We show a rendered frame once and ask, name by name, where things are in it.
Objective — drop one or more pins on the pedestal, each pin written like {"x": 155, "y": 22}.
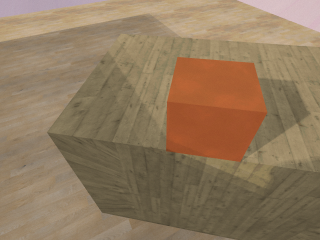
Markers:
{"x": 113, "y": 134}

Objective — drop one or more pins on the carton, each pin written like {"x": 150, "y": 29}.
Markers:
{"x": 214, "y": 108}

